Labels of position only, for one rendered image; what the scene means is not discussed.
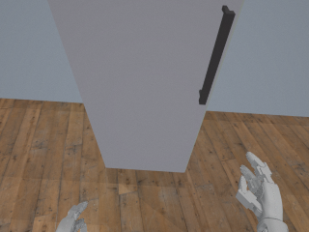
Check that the fridge door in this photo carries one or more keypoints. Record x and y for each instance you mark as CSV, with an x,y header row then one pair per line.
x,y
139,66

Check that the handle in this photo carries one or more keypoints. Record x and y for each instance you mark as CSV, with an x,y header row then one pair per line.
x,y
221,39

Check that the right robot forearm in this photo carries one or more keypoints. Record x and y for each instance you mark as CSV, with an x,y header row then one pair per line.
x,y
270,224

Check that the robot right hand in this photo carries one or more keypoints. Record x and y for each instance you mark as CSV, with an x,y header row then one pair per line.
x,y
266,192

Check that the robot left hand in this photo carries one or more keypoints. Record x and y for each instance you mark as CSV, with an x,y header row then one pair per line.
x,y
70,222

